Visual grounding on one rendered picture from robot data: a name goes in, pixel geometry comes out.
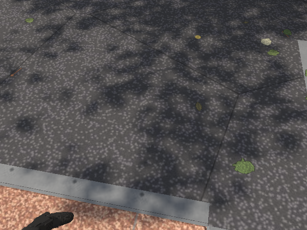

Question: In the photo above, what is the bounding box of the left robot hand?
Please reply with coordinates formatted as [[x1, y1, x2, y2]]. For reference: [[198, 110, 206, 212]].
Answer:
[[22, 212, 74, 230]]

